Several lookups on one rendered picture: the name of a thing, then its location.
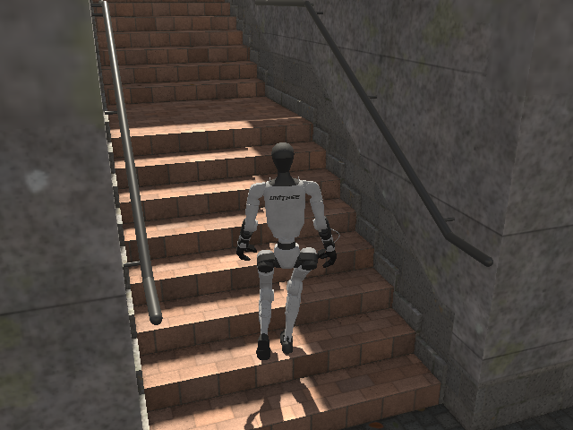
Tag robot left foot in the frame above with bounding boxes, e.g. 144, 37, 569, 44
256, 333, 270, 360

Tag left robot forearm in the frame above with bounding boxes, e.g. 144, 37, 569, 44
237, 219, 253, 248

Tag robot left upper arm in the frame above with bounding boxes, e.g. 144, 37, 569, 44
244, 182, 265, 232

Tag robot left hand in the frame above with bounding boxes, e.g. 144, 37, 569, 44
236, 244, 257, 261

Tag robot right hand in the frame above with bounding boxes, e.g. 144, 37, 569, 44
317, 249, 337, 268

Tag robot right thigh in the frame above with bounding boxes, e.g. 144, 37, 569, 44
286, 247, 318, 296

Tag robot right upper arm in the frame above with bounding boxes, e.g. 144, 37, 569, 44
303, 180, 327, 230

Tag right robot forearm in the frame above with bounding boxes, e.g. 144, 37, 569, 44
318, 216, 335, 252

